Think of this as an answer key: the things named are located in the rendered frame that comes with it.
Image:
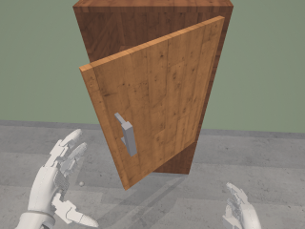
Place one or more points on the robot right hand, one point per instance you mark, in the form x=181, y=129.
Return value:
x=245, y=216

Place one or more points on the robot left hand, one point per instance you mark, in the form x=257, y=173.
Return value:
x=53, y=176

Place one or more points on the robot left forearm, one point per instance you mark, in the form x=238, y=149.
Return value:
x=36, y=220

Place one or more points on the handle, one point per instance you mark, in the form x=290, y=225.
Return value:
x=128, y=135

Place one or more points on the cupboard door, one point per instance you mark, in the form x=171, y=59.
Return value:
x=160, y=88

